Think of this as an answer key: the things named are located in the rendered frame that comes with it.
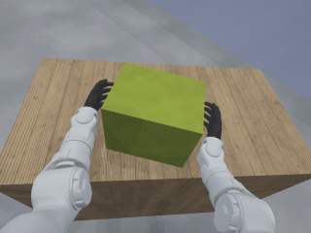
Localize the robot right hand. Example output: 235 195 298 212
203 101 222 139

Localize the robot left upper arm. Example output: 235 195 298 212
0 166 92 233

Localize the pedestal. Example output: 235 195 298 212
0 57 311 221

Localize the carton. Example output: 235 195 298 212
101 62 206 168

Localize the robot left hand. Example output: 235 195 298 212
84 79 114 112

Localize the right robot forearm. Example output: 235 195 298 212
196 137 276 230

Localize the robot right upper arm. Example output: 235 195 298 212
213 192 275 233

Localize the left robot forearm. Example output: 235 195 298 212
31 106 98 209

